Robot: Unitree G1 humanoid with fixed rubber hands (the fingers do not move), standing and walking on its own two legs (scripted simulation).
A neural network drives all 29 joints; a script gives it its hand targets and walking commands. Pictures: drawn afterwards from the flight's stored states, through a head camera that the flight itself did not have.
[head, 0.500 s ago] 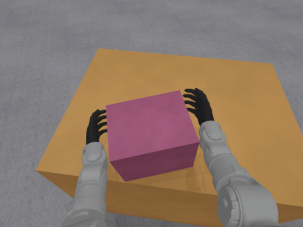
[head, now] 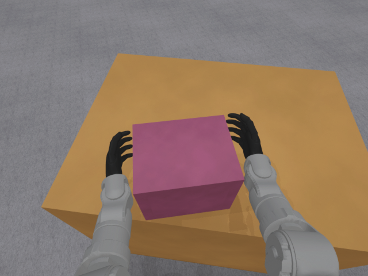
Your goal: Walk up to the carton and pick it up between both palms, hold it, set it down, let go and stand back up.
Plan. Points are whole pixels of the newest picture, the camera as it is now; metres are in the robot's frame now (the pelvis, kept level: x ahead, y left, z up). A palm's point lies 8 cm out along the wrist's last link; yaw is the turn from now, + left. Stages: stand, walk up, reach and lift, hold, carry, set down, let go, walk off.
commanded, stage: set down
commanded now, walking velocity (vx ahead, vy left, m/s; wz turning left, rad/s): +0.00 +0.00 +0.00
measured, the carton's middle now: (183, 169) +0.36 +0.06 -0.03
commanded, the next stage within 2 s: none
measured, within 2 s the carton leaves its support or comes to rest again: neither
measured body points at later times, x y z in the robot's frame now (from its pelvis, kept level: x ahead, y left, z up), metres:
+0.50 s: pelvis -0.01 +0.01 +0.00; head +0.07 +0.01 +0.44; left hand +0.33 +0.21 +0.00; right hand +0.43 -0.09 +0.02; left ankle -0.02 +0.15 -0.75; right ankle -0.01 -0.10 -0.75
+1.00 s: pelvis -0.01 +0.02 -0.01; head +0.08 +0.01 +0.43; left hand +0.32 +0.23 -0.02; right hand +0.44 -0.09 +0.01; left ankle -0.02 +0.15 -0.75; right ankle -0.01 -0.10 -0.75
